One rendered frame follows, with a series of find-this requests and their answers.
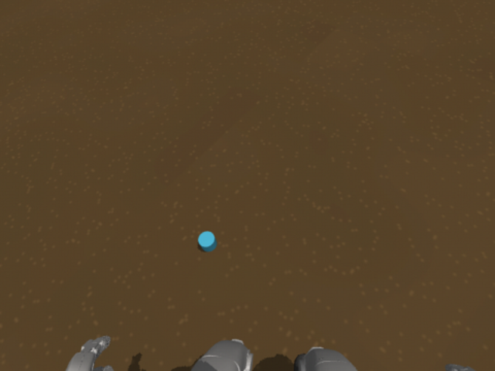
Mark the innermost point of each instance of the tin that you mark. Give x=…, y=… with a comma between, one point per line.
x=207, y=241

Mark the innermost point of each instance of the left robot hand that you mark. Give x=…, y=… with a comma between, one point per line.
x=85, y=359

